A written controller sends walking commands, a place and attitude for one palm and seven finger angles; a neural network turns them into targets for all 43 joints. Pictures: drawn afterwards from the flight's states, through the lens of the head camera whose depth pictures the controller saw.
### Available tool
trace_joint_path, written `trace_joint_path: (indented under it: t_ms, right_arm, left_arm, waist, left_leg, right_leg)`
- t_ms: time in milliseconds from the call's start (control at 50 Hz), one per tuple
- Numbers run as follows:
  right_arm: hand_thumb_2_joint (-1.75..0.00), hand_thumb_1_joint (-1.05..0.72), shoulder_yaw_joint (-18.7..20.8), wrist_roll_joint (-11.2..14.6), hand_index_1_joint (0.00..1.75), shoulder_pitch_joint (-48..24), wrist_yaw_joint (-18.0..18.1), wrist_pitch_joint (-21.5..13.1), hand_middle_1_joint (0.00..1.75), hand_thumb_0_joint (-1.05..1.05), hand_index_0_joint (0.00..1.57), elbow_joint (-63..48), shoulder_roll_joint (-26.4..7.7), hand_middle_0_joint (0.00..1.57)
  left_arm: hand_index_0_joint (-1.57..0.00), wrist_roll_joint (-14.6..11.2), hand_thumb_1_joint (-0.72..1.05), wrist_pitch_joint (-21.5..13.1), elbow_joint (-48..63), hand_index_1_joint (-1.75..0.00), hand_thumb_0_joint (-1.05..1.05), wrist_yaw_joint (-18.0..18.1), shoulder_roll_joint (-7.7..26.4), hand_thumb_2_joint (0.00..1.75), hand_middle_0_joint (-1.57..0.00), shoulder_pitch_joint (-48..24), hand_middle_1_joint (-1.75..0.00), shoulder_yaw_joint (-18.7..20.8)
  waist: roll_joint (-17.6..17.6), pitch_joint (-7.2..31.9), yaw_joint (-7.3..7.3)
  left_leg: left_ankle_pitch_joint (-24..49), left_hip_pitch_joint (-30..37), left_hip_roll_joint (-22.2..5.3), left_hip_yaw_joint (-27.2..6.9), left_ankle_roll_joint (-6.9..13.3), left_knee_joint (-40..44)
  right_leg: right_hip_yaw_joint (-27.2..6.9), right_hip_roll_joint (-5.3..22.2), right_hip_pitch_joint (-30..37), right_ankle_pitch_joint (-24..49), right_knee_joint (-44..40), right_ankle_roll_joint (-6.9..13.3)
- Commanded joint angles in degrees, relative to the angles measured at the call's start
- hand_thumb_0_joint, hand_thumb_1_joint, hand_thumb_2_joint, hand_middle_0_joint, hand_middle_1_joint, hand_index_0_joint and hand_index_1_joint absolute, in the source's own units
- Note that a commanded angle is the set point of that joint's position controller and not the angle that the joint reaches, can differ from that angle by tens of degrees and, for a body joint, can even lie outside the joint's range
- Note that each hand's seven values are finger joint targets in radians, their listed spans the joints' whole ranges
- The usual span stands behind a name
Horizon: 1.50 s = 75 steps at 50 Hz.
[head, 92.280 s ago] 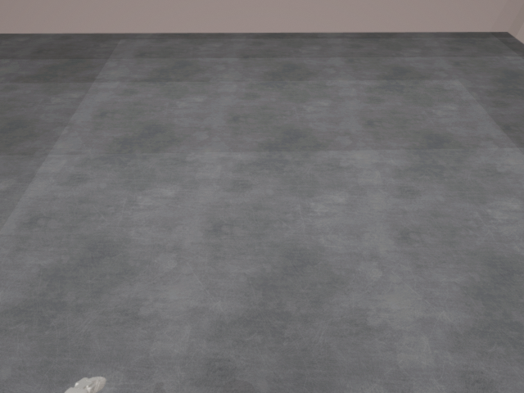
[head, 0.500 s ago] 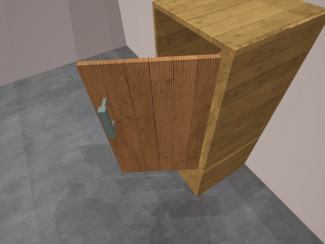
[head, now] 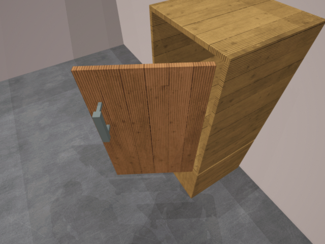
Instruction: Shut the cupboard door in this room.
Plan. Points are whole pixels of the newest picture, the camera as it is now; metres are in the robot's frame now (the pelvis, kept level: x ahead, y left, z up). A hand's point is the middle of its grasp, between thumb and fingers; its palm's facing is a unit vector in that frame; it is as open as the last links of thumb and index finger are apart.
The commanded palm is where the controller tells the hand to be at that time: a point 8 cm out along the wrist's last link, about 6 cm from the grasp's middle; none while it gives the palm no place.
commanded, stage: look again from close up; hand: left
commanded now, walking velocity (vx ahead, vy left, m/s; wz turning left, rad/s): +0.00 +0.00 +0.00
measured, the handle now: (103, 122) +0.44 +0.21 +0.02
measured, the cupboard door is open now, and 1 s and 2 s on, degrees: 61 61 61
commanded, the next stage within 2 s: raise the hand and make a fist in 0.26 s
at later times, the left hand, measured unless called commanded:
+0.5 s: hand (97, 238) +0.15 +0.18 -0.07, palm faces +0.24 -0.94 -0.23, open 7.2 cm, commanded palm +0.11 +0.20 -0.07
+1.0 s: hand (102, 233) +0.15 +0.15 -0.03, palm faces +0.05 -1.00 -0.02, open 5.1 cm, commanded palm +0.13 +0.21 -0.03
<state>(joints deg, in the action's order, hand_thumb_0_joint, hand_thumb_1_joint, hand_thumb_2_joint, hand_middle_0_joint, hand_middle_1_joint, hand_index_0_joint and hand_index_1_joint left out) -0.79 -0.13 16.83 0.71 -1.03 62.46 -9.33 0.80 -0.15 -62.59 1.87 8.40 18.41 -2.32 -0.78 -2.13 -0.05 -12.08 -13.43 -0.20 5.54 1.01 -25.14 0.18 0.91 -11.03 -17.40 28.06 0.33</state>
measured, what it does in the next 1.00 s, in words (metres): lowers itself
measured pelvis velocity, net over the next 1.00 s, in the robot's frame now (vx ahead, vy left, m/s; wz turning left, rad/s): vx -0.05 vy -0.03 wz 0.06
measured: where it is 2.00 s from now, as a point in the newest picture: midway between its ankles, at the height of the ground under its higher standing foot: outside the picture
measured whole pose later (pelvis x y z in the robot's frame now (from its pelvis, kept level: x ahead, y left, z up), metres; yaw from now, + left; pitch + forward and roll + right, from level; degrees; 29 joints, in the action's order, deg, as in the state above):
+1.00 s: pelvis -0.05 -0.03 -0.10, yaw +3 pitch +14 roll -2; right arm -0.8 1.5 10.7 3.2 -12.9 30.8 -11.3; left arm -15.3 -25.5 4.1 -14.1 11.0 23.9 4.9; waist -2.5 7.9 2.4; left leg -27.1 -56.2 -2.2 -3.2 -1.6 -69.6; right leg 7.1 -0.6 -49.6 -33.2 69.0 3.3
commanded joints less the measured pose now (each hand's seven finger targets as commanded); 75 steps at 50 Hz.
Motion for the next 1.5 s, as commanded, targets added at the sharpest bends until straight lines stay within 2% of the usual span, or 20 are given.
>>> trace_joint_path:
  t_ms: [0, 320, 340, 360, 380, 400, 420, 460, 480, 520, 560, 600, 640, 700, 760, 800, 920, 1000, 1180, 1480]
  right_arm:
    - [-0.90, -0.90, 0.9, 0.0, 0.30, 1.7, 0.8, -0.9, 0.30, 0.00, 0.20, -1.0, -4.8, 0.20]
    - [-0.90, -0.90, 1.0, -0.3, 0.30, -0.1, 1.3, -0.8, 0.30, 0.00, 0.20, 0.4, -5.0, 0.20]
    - [-0.90, -0.90, 1.5, 0.1, 0.30, -4.6, 0.6, -0.8, 0.30, 0.00, 0.20, -3.7, -6.6, 0.20]
    - [-0.90, -0.90, 3.2, 1.3, 0.30, 1.7, 6.2, -12.1, 0.30, 0.00, 0.20, -19.3, -18.0, 0.20]
    - [-0.90, -0.90, 1.7, 2.3, 0.30, -2.1, 6.9, -16.0, 0.30, 0.00, 0.20, -19.6, -11.7, 0.20]
    - [-0.90, -0.90, 2.1, 2.3, 0.30, -3.4, 5.5, -18.1, 0.30, 0.00, 0.20, -20.0, -9.8, 0.20]
    - [-0.90, -0.90, 1.6, 2.8, 0.30, -3.8, 4.0, -19.4, 0.30, 0.00, 0.20, -19.5, -9.9, 0.20]
    - [-0.90, -0.90, 4.7, 0.9, 0.30, -3.9, 2.9, -19.8, 0.30, 0.00, 0.20, -23.0, -12.2, 0.20]
    - [-0.90, -0.90, 4.9, 0.2, 0.30, -5.4, 2.4, -20.0, 0.30, 0.00, 0.20, -24.5, -11.6, 0.20]
    - [-0.90, -0.90, 5.7, 0.0, 0.30, -7.6, 0.6, -20.2, 0.30, 0.00, 0.20, -27.6, -10.6, 0.20]
    - [-0.90, -0.90, 6.4, -0.2, 0.30, -9.0, -0.9, -19.4, 0.30, 0.00, 0.20, -30.0, -10.2, 0.20]
    - [-0.90, -0.90, 7.1, 0.5, 0.30, -9.3, -1.5, -17.9, 0.30, 0.00, 0.20, -32.5, -9.8, 0.20]
    - [-0.90, -0.90, 6.7, 1.0, 0.30, -11.9, -1.1, -16.2, 0.30, 0.00, 0.20, -38.1, -10.2, 0.20]
    - [-0.90, -0.90, 6.3, 1.4, 0.30, -11.0, 0.6, -14.0, 0.30, 0.00, 0.20, -41.1, -9.4, 0.20]
    - [-0.90, -0.90, 5.5, 1.0, 0.30, -8.8, 1.7, -14.2, 0.30, 0.00, 0.20, -41.7, -9.4, 0.20]
    - [-0.90, -0.90, 4.9, 0.7, 0.30, -7.4, 2.6, -15.1, 0.30, 0.00, 0.20, -40.8, -9.9, 0.20]
    - [-0.90, -0.90, 4.0, 2.0, 0.30, -6.7, 3.8, -15.1, 0.30, 0.00, 0.20, -40.4, -10.5, 0.20]
    - [-0.90, -0.90, 3.8, 2.1, 0.30, -7.9, 4.2, -13.7, 0.30, 0.00, 0.20, -41.7, -9.6, 0.20]
    - [-0.90, -0.90, 3.4, 0.9, 0.30, -6.5, 3.0, -14.3, 0.30, 0.00, 0.20, -41.3, -10.2, 0.20]
    - [-0.90, -0.90, 2.6, 1.2, 0.30, -5.0, 2.7, -12.0, 0.30, 0.00, 0.20, -43.3, -11.3, 0.20]
  left_arm:
    - [-0.20, -0.1, 0.90, -1.4, 0.8, -0.30, 0.00, 0.4, 7.0, 0.90, -0.20, 2.9, -0.30, 1.5]
    - [-0.20, -0.1, 0.90, -1.6, -0.1, -0.30, 0.00, 0.5, 7.0, 0.90, -0.20, 2.4, -0.30, 1.9]
    - [-0.20, 0.7, 0.90, -2.6, -1.4, -0.30, 0.00, 2.7, 7.1, 0.90, -0.20, 6.4, -0.30, 2.6]
    - [-0.20, -7.8, 0.90, -19.5, 92.5, -0.30, 0.00, 2.7, 36.6, 0.90, -0.20, -43.2, -0.30, 21.6]
    - [-0.22, -8.0, 0.90, -14.8, 73.2, -0.32, 0.00, 3.6, 10.6, 0.90, -0.22, -4.3, -0.32, 3.6]
    - [-0.24, -10.3, 0.90, -6.5, 67.7, -0.34, 0.00, 4.8, -1.1, 0.90, -0.24, 8.5, -0.34, -1.0]
    - [-0.25, -9.5, 0.90, -6.2, 64.7, -0.36, 0.00, 5.0, -3.5, 0.90, -0.25, 2.9, -0.36, -4.0]
    - [-0.29, -9.1, 0.90, -11.7, 58.5, -0.40, 0.00, 3.5, 0.5, 0.90, -0.29, 2.5, -0.40, 2.4]
    - [-0.31, -10.0, 0.90, -15.5, 53.1, -0.42, 0.00, 1.4, -1.1, 0.90, -0.31, 8.8, -0.42, 4.0]
    - [-0.35, -12.3, 0.90, -24.5, 48.9, -0.46, 0.00, -5.0, -2.1, 0.90, -0.35, 19.4, -0.46, 7.1]
    - [-0.38, -15.2, 0.90, -34.3, 51.1, -0.50, 0.00, -13.2, -1.2, 0.90, -0.38, 22.1, -0.50, 9.6]
    - [-0.42, -15.7, 0.90, -39.7, 51.2, -0.54, 0.00, -18.8, 5.6, 0.90, -0.42, 19.9, -0.54, 15.7]
    - [-0.46, -15.9, 0.90, -37.1, 60.1, -0.58, 0.00, -19.1, 7.8, 0.90, -0.46, 15.2, -0.58, 15.2]
    - [-0.51, -16.1, 0.90, -32.8, 70.1, -0.64, 0.00, -15.0, 9.0, 0.90, -0.51, 7.6, -0.64, 15.4]
    - [-0.57, -15.4, 0.90, -35.3, 82.6, -0.70, 0.00, -12.2, 8.2, 0.90, -0.57, -1.0, -0.70, 11.9]
    - [-0.60, -15.1, 0.90, -37.3, 86.8, -0.74, 0.00, -12.4, 8.4, 0.90, -0.60, -5.4, -0.74, 9.3]
    - [-0.71, -16.7, 0.90, -27.7, 75.8, -0.86, 0.00, -17.3, 7.1, 0.90, -0.71, 4.4, -0.86, 8.1]
    - [-0.79, -17.0, 0.90, -20.7, 76.6, -0.94, 0.00, -14.0, 10.0, 0.90, -0.79, 7.6, -0.94, 13.5]
    - [-0.95, -15.8, 0.90, -27.7, 81.0, -1.12, 0.00, -9.5, 6.9, 0.90, -0.95, 6.8, -1.12, 9.6]
    - [-1.23, -14.9, 0.90, -23.7, 84.2, -1.42, 0.00, -8.5, 8.6, 0.90, -1.23, 5.3, -1.42, 9.9]
  waist:
    - [1.4, -0.6, 0.15]
    - [1.8, 0.1, 0.32]
    - [4.0, -2.4, 1.66]
    - [-1.7, 22.6, -8.02]
    - [-21.7, 30.6, -1.32]
    - [-19.3, 24.0, -0.08]
    - [-7.5, 8.7, -3.36]
    - [8.5, 0.6, -4.91]
    - [15.4, 1.3, -2.83]
    - [19.6, 8.1, 2.23]
    - [17.3, 13.2, 4.46]
    - [9.9, 15.8, 5.66]
    - [1.3, 19.0, 5.56]
    - [6.3, 19.4, 2.58]
    - [-0.1, 19.2, -0.68]
    - [0.6, 20.6, -3.04]
    - [0.8, 19.6, -1.14]
    - [2.4, 21.2, 1.98]
    - [-1.5, 18.6, 0.47]
    - [-4.2, 17.2, 0.04]
  left_leg:
    - [6.9, 4.4, -5.7, -5.9, 1.3, 3.6]
    - [10.0, 5.7, -5.9, -5.3, 0.4, 3.2]
    - [8.8, -0.2, -6.3, -3.9, -1.1, -9.6]
    - [19.3, 22.8, -2.8, -3.3, 2.3, -6.3]
    - [31.7, 23.8, -2.3, -4.0, 1.9, -3.6]
    - [38.1, 18.2, -3.7, -5.3, 0.9, -3.8]
    - [28.1, 8.3, -3.2, -6.8, 0.8, -5.8]
    - [8.1, -5.6, -0.6, -7.5, 0.6, -11.6]
    - [3.7, -11.9, 0.1, -7.7, 0.3, -15.1]
    - [2.5, -21.0, 1.5, -6.8, -1.3, -21.2]
    - [1.2, -27.9, 2.4, -5.8, -2.4, -27.1]
    - [-2.0, -33.0, 2.9, -4.4, -2.4, -31.8]
    - [-3.8, -33.7, 3.5, -2.7, -1.2, -33.9]
    - [-8.8, -35.4, 2.1, -4.0, -0.1, -36.4]
    - [-7.9, -32.9, 0.7, -5.5, 0.9, -38.6]
    - [-7.4, -32.0, 0.0, -6.5, 1.4, -40.0]
    - [-9.3, -33.5, -0.1, -7.5, 1.2, -36.9]
    - [-8.3, -31.9, 0.1, -7.7, 1.0, -33.2]
    - [-8.5, -27.2, -0.5, -8.9, 0.5, -29.0]
    - [-9.3, -21.0, -0.8, -10.6, -0.1, -23.4]
  right_leg:
    - [-5.2, 4.8, -3.7, 9.8, -6.6, 1.9]
    - [-4.6, 5.2, -0.9, 17.4, -7.0, 1.8]
    - [-8.4, 8.7, -1.3, 36.1, -8.4, -1.0]
    - [-1.4, 2.1, -2.4, 37.6, 3.3, -0.2]
    - [2.2, -1.0, -3.9, 22.3, 7.3, 0.7]
    - [4.6, -1.0, -5.1, 11.0, 7.1, 0.5]
    - [4.9, -0.7, -12.5, 9.6, 5.2, -0.3]
    - [5.4, -0.2, -20.7, 9.8, 4.9, -0.7]
    - [4.7, 0.2, -23.2, 9.2, 7.7, -1.4]
    - [2.3, 1.2, -22.2, 15.1, 15.7, -1.7]
    - [-0.5, 1.7, -22.5, 18.9, 22.6, -1.6]
    - [-5.5, 3.1, -23.4, 15.0, 25.2, -1.1]
    - [-8.4, 3.4, -24.2, 5.8, 24.5, -0.4]
    - [-11.1, 2.8, -27.9, -6.1, 21.3, -1.8]
    - [-8.8, 1.3, -32.8, -6.5, 22.1, -1.0]
    - [-7.4, 0.3, -35.4, -5.4, 23.5, -1.0]
    - [-4.6, -0.6, -33.8, -10.5, 22.2, -0.4]
    - [-3.2, -0.8, -29.2, -10.5, 21.4, -0.3]
    - [3.1, -2.2, -33.8, -8.1, 25.2, 1.1]
    - [5.0, -3.1, -30.7, -5.1, 23.2, 1.5]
